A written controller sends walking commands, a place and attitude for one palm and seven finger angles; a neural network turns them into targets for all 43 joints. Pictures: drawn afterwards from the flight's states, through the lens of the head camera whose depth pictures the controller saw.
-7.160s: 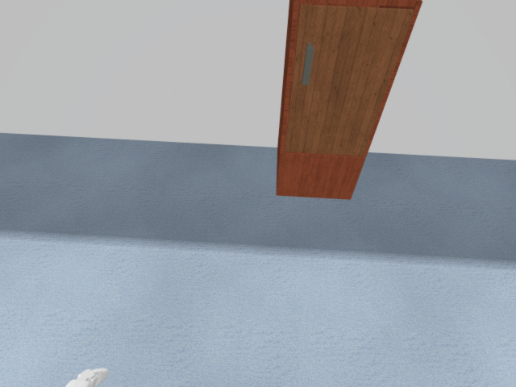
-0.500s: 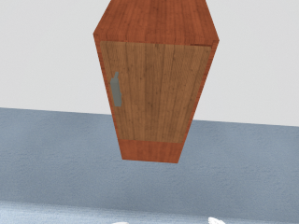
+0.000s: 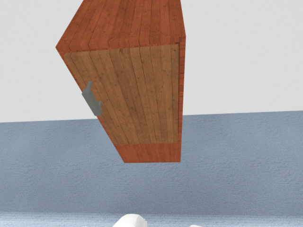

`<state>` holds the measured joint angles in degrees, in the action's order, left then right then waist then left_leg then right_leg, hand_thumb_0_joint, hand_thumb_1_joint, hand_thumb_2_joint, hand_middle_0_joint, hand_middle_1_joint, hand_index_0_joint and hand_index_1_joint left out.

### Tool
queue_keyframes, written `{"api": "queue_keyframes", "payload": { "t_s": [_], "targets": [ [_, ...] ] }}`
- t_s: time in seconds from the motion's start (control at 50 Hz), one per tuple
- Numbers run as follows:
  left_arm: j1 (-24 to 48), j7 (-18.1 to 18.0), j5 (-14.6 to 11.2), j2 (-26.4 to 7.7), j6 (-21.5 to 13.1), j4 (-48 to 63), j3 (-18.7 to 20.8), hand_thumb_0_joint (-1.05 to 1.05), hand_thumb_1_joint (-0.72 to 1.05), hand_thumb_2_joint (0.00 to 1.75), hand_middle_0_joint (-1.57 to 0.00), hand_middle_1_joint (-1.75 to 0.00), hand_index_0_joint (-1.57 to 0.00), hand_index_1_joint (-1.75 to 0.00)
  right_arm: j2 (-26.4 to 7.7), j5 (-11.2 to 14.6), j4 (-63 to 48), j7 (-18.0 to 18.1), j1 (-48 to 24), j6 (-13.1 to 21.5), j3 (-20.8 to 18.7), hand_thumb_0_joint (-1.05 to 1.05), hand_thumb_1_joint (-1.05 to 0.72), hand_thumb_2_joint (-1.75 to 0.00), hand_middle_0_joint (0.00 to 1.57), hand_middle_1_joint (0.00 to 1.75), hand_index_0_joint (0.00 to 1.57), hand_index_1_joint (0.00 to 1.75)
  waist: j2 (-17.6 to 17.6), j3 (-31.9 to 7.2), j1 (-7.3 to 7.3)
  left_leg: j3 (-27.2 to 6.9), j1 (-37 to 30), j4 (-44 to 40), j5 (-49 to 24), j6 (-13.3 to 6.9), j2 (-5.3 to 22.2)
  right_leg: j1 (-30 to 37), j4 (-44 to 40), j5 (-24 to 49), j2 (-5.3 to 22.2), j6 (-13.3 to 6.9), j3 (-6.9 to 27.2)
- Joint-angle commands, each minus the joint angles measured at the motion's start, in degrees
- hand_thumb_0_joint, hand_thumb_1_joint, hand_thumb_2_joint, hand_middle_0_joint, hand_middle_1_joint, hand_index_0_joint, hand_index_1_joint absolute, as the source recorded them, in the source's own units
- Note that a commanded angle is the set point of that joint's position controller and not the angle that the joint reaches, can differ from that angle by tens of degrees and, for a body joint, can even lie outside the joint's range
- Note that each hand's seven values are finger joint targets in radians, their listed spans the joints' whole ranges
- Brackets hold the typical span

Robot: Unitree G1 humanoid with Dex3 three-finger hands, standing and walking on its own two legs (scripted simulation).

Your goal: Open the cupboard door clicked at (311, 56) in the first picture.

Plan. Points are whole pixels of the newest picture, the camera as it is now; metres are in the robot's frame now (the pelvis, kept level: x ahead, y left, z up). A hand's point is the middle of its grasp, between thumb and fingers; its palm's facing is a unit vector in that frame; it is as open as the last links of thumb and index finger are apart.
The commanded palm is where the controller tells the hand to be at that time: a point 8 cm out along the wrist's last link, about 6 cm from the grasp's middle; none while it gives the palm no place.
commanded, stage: come to a stop and stand still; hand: left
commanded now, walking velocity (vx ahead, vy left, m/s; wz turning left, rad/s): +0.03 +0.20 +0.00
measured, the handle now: (93, 98) +0.53 +0.26 -0.02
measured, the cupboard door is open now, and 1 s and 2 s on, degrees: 0 0 0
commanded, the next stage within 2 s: none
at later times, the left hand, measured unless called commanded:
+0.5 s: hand out of the picture -0.06 +0.25 -0.17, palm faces +0.07 -0.98 -0.19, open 7.4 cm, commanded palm none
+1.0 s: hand out of the picture +0.05 +0.21 -0.17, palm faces -0.03 -0.98 -0.21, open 7.3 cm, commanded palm none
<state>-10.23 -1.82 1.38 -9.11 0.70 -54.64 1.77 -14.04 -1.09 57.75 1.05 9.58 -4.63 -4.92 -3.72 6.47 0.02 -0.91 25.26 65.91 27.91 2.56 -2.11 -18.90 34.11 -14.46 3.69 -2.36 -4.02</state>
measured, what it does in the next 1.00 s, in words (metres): steps on the spot: left foot, then right foot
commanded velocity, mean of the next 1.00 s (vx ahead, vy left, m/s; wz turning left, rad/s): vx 0.07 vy -0.03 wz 0.00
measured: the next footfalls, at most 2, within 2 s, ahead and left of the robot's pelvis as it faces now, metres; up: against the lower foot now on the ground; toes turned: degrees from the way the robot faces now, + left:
left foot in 0.42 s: -0.06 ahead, +0.15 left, +0.00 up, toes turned +2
right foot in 0.94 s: +0.01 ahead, -0.08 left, +0.00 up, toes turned -4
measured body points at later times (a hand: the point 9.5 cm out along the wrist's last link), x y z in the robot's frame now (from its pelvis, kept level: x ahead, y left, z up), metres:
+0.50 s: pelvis -0.06 +0.05 +0.01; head -0.08 +0.08 +0.46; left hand -0.06 +0.30 -0.16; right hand -0.07 -0.19 -0.13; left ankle -0.10 +0.14 -0.73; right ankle +0.01 -0.09 -0.70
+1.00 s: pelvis -0.02 +0.03 +0.00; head +0.01 +0.02 +0.45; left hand +0.05 +0.26 -0.15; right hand -0.12 -0.15 -0.15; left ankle -0.10 +0.14 -0.73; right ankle -0.03 -0.08 -0.73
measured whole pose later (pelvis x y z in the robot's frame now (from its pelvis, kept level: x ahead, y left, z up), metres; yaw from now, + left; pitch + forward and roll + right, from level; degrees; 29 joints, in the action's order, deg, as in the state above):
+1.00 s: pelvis -0.02 +0.03 +0.00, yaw +0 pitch +2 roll -1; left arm -9.1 -1.7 0.2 -8.8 -0.9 -63.2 1.0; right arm -4.7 -0.4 68.0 3.1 24.7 0.9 -0.3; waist -1.9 2.1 3.3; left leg 2.1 6.0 26.1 20.9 0.2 1.3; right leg -13.0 27.4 -15.7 0.5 -0.9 -5.2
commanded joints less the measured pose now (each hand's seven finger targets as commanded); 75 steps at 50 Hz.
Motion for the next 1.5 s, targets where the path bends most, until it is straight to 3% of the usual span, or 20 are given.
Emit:
{"api": "queue_keyframes", "payload": {
  "t_s": [0.0,0.24,0.28,0.34,0.36,0.38,0.4,0.42,0.44,0.48,0.56,0.7,0.78,0.84,0.88,0.92,0.94,1.0,1.1,1.48],
  "targets": [
    [-4.17,-1.23,-0.26,-12.19,-1.15,2.55,3.04,0.00,0.90,0.90,-0.20,-0.30,-0.20,-0.30,-2.98,-0.32,-2.62,-1.08,3.72,0.10,-0.48,0.00,-0.90,-0.90,0.20,0.30,0.20,0.30,12.55,-10.89,-1.55,-3.86,4.59,6.47,-6.98,1.06,1.75,12.06,-12.86,28.49,14.36,-4.67,13.50],
    [-5.20,-0.11,0.97,-13.72,-0.16,0.80,3.51,0.00,0.90,0.90,-0.20,-0.30,-0.20,-0.30,-1.64,0.11,-1.48,-1.89,6.06,1.02,0.76,0.00,-0.90,-0.90,0.20,0.30,0.20,0.30,16.93,-6.02,-2.50,3.36,-7.27,-21.03,-2.03,-0.23,2.41,3.64,-26.45,-16.14,12.11,-3.60,16.30],
    [-4.25,-0.06,1.05,-13.95,0.05,0.25,3.81,0.00,0.90,0.90,-0.20,-0.30,-0.20,-0.30,-0.93,0.20,-0.51,-1.76,9.50,1.64,1.14,0.00,-0.90,-0.90,0.20,0.30,0.20,0.30,17.82,-6.89,-1.44,4.86,-11.51,-26.28,-1.06,-1.32,1.70,2.26,-28.04,-16.66,11.33,-3.16,15.85],
    [-1.54,-0.12,0.35,-12.64,0.66,-0.80,3.53,0.00,0.90,0.90,-0.20,-0.30,-0.20,-0.30,0.90,0.33,3.22,-1.02,19.93,2.90,1.91,0.00,-0.90,-0.90,0.20,0.30,0.20,0.30,14.38,-8.74,2.99,7.19,-25.17,-43.18,-8.86,-2.72,0.49,-3.35,-25.06,-18.56,7.73,0.79,11.08],
    [-1.84,0.05,-0.17,-10.47,0.94,-1.28,2.80,0.00,0.90,0.90,-0.20,-0.30,-0.20,-0.30,0.26,0.10,4.02,-0.53,21.53,3.43,2.06,0.00,-0.90,-0.90,0.20,0.30,0.20,0.30,8.33,-7.25,3.50,4.56,-27.23,-48.78,-8.12,-3.04,2.10,-7.15,-19.23,-19.91,4.82,2.49,8.19],
    [-3.22,0.30,-0.88,-6.63,1.13,-1.15,1.89,0.00,0.90,0.90,-0.20,-0.30,-0.20,-0.30,-3.00,-0.65,3.29,-0.02,20.52,4.07,1.55,0.00,-0.90,-0.90,0.20,0.30,0.20,0.30,-6.04,-4.14,3.13,-10.07,-23.43,-57.78,5.18,-5.43,11.67,-12.66,-5.51,-17.30,-0.62,4.14,3.96],
    [-3.70,0.31,-1.02,-3.69,1.48,-0.83,1.46,0.00,0.90,0.90,-0.20,-0.30,-0.20,-0.30,-6.63,-0.65,0.59,0.61,14.40,3.85,1.15,0.00,-0.90,-0.90,0.20,0.30,0.20,0.30,-14.86,2.63,1.56,-21.72,-10.63,-64.94,18.66,-7.37,22.06,-14.90,5.76,-12.25,-3.96,4.37,0.74],
    [-3.46,0.73,-0.41,-4.71,1.69,-0.48,1.78,0.00,0.90,0.90,-0.20,-0.30,-0.20,-0.30,-7.13,-0.71,-1.52,0.99,10.16,3.79,1.47,0.00,-0.90,-0.90,0.20,0.30,0.20,0.30,-9.65,7.19,0.11,-22.49,-1.64,-67.38,19.55,-9.40,24.47,-12.64,11.95,-9.61,-2.13,3.43,4.86],
    [-4.62,1.42,0.18,-5.17,1.73,-1.75,2.28,0.00,0.90,0.90,-0.20,-0.30,-0.20,-0.30,-6.58,-0.90,-1.60,1.10,6.96,4.35,2.10,0.00,-0.90,-0.90,0.20,0.30,0.20,0.30,-8.23,4.88,-1.37,-21.51,0.22,-67.28,17.99,-8.87,21.65,-10.35,17.53,-6.21,-2.52,3.78,6.56],
    [-7.92,1.97,0.61,-5.71,1.42,-4.49,2.56,0.00,0.90,0.90,-0.20,-0.30,-0.20,-0.30,-3.22,-0.30,-0.37,1.36,6.76,5.42,2.98,0.00,-0.90,-0.90,0.20,0.30,0.20,0.30,-4.98,4.22,-2.53,-11.72,-5.73,-63.19,6.31,-5.01,15.39,-12.45,23.65,-0.92,-3.63,3.82,6.24],
    [-8.10,2.07,0.36,-5.32,0.41,-5.75,2.26,0.00,0.90,0.90,-0.20,-0.30,-0.20,-0.30,-1.51,0.19,2.90,2.00,15.36,6.76,3.05,0.00,-0.90,-0.90,0.20,0.30,0.20,0.30,-3.63,0.75,0.18,-7.73,-18.81,-58.88,-8.86,-3.28,14.06,-18.05,26.35,2.26,-3.39,4.67,5.76],
    [-2.49,1.69,-0.38,-3.01,0.26,-4.76,0.83,0.00,0.90,0.90,-0.20,-0.30,-0.20,-0.30,1.06,-0.27,7.02,3.19,22.23,7.28,3.60,0.00,-0.90,-0.90,0.20,0.30,0.20,0.30,-4.08,-1.28,2.65,-8.20,-26.08,-51.86,-41.45,-10.66,17.98,-14.80,16.60,-4.21,-0.53,5.12,3.75],
    [-0.08,1.43,-0.89,-1.06,-0.19,-4.92,-0.20,0.00,0.90,0.90,-0.20,-0.30,-0.20,-0.30,0.96,-0.40,8.61,3.09,22.55,6.77,3.47,0.00,-0.90,-0.90,0.20,0.30,0.20,0.30,-7.26,-3.63,3.37,-5.66,-26.14,-47.56,-52.33,-10.91,16.21,-6.59,5.88,-7.33,-1.52,4.01,0.82],
    [-1.23,1.01,-1.15,-1.15,-0.50,-5.93,-0.03,0.00,0.90,0.90,-0.20,-0.30,-0.20,-0.30,1.36,-0.24,9.09,2.88,21.14,6.33,3.21,0.00,-0.90,-0.90,0.20,0.30,0.20,0.30,-6.22,-3.83,2.18,-5.57,-23.37,-45.65,-50.85,-9.76,15.21,-0.15,-2.95,-3.51,-2.20,3.29,-0.17],
    [-4.93,0.69,-1.20,-1.92,-1.12,-7.49,0.08,0.00,0.90,0.90,-0.20,-0.30,-0.20,-0.30,2.08,0.23,9.00,2.77,20.25,6.32,3.24,0.00,-0.90,-0.90,0.20,0.30,0.20,0.30,-3.42,-5.19,0.15,-3.75,-19.13,-41.97,-44.84,-6.71,12.68,9.38,-13.57,9.38,-0.97,2.96,0.22],
    [-8.95,-0.29,-1.34,-5.28,-1.99,-9.41,0.21,0.00,0.90,0.90,-0.20,-0.30,-0.20,-0.30,5.58,1.01,8.27,2.15,20.22,6.66,4.00,0.00,-0.90,-0.90,0.20,0.30,0.20,0.30,5.22,-9.42,-0.41,-0.26,-7.25,-40.24,-24.82,-2.82,8.97,24.50,-10.72,31.09,8.80,-0.06,9.03],
    [-9.09,-0.47,-1.31,-6.50,-2.19,-9.98,0.16,0.00,0.90,0.90,-0.20,-0.30,-0.20,-0.30,6.48,1.01,8.27,1.90,19.76,6.59,4.12,0.00,-0.90,-0.90,0.20,0.30,0.20,0.30,7.83,-7.80,-0.24,1.07,-5.04,-41.79,-12.79,-1.96,6.56,24.10,-9.27,37.07,12.56,-2.44,10.12],
    [-6.99,-0.79,-1.48,-4.96,-2.44,-9.68,-0.24,0.00,0.90,0.90,-0.20,-0.30,-0.20,-0.30,5.47,0.51,9.19,1.92,20.00,5.75,3.87,0.00,-0.90,-0.90,0.20,0.30,0.20,0.30,14.03,-7.72,0.40,1.71,-11.90,-43.62,-16.85,-1.74,7.29,18.19,-9.74,37.38,8.80,-2.59,6.96],
    [-6.78,-1.18,-1.64,-3.51,-2.24,-9.18,-0.43,0.00,0.90,0.90,-0.20,-0.30,-0.20,-0.30,4.48,0.33,9.64,2.39,17.86,6.01,3.85,0.00,-0.90,-0.90,0.20,0.30,0.20,0.30,4.28,-7.06,0.01,1.10,-17.21,-43.82,-36.95,-1.95,8.73,16.68,-6.68,39.49,4.97,-0.41,4.24],
    [-7.00,-0.47,-1.22,-5.01,-1.79,-9.86,-0.93,0.00,0.90,0.90,-0.20,-0.30,-0.20,-0.30,1.48,0.42,7.43,1.93,10.63,4.76,4.21,0.00,-0.90,-0.90,0.20,0.30,0.20,0.30,4.09,-2.93,0.23,0.94,-19.44,-47.16,-21.84,-2.53,8.62,11.81,-15.60,17.55,3.61,0.15,6.00]
  ]
}}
